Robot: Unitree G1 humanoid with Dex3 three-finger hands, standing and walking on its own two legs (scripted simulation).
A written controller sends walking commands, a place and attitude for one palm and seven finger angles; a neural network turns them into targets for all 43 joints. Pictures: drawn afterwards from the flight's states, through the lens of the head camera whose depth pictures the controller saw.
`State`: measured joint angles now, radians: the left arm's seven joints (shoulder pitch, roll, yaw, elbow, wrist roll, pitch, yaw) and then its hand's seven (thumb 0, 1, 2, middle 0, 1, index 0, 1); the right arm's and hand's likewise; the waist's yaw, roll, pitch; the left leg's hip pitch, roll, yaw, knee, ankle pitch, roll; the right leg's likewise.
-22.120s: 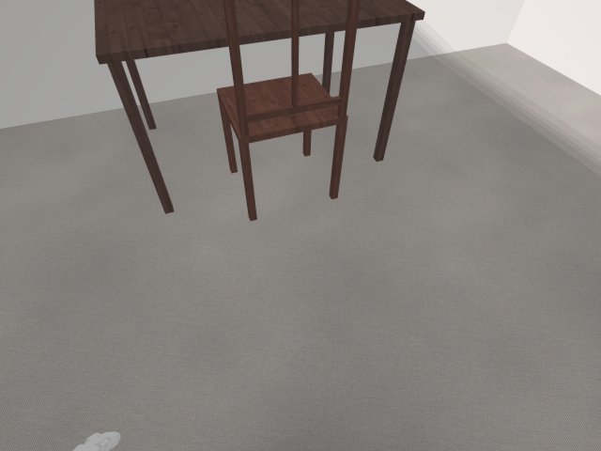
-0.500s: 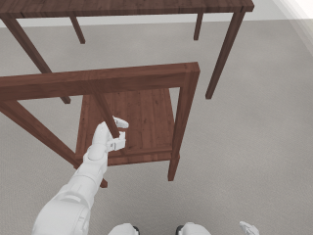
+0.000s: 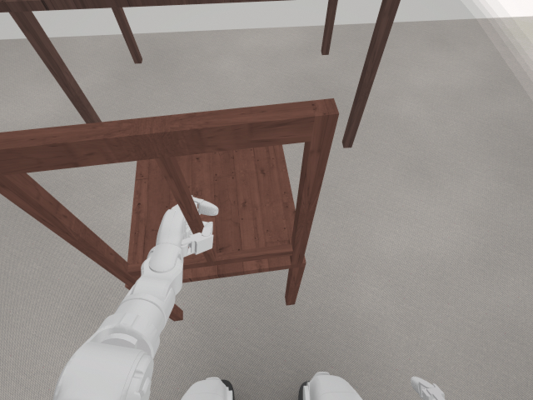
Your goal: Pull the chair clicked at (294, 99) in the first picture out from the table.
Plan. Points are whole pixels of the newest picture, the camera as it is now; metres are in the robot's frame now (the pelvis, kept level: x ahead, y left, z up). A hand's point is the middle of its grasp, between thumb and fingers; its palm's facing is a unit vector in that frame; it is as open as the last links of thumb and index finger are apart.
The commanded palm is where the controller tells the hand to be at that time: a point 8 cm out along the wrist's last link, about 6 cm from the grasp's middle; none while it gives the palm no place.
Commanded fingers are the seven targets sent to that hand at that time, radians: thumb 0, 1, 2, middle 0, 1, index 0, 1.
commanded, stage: step backward, pulling the chair out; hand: left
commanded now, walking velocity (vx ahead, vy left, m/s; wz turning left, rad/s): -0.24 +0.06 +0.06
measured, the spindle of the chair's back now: (193, 219) +0.39 +0.14 -0.04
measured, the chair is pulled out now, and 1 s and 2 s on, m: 0.56 0.71 0.71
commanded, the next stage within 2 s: stop walking, hand still on the chair in 0.12 s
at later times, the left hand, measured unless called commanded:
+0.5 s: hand (203, 308) +0.24 +0.11 -0.05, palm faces -0.07 -0.99 -0.13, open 5.0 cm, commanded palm +0.23 +0.16 -0.04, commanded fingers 0.00 0.90 0.90 -0.50 -1.45 -0.50 -1.45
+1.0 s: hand (197, 333) +0.21 +0.11 -0.05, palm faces -0.08 -0.99 -0.14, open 5.1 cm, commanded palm +0.20 +0.16 -0.04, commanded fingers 0.00 0.90 0.90 -0.50 -1.45 -0.50 -1.45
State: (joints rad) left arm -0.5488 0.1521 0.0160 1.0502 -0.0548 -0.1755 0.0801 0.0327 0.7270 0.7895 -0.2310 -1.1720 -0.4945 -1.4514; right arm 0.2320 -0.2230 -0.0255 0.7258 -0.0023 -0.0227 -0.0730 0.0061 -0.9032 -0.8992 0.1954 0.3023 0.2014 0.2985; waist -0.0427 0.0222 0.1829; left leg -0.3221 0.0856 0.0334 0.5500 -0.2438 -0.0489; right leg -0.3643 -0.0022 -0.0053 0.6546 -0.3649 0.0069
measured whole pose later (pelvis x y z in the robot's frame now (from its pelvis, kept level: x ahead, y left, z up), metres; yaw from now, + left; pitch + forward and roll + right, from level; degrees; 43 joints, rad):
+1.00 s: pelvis -0.09 +0.03 +0.01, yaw +1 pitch -1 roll +1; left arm -0.25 0.07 -0.10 0.84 -0.04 -0.11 0.09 0.04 0.72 0.82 -0.23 -1.17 -0.49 -1.45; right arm 0.21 -0.23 0.00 0.69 0.01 0.02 -0.12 0.01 -0.90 -0.90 0.20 0.30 0.20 0.30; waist -0.05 0.02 0.07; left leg -0.11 0.04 0.08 0.46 -0.33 -0.02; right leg -0.29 -0.04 -0.03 0.50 -0.19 0.01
